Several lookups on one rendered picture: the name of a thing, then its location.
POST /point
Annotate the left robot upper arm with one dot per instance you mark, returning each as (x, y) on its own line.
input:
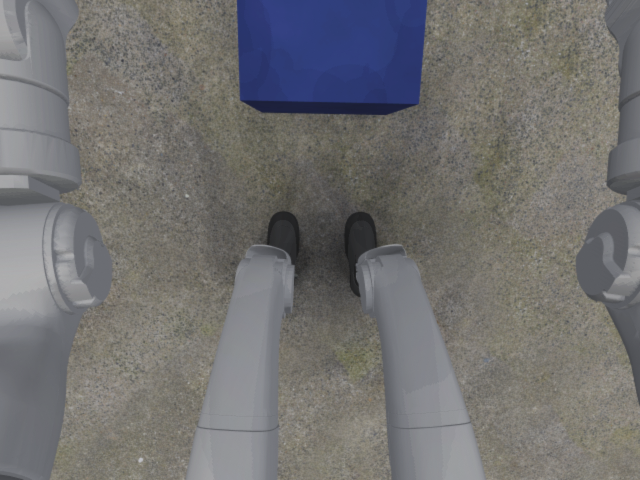
(53, 267)

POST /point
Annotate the robot right forearm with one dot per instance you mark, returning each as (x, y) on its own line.
(622, 18)

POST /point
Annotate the robot right foot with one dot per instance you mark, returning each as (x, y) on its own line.
(360, 237)

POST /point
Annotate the robot left forearm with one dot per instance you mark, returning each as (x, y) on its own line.
(37, 160)

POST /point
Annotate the carton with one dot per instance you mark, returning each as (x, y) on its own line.
(359, 57)

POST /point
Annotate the right robot upper arm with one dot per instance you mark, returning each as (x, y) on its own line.
(608, 270)

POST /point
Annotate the right robot thigh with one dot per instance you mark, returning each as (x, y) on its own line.
(430, 435)

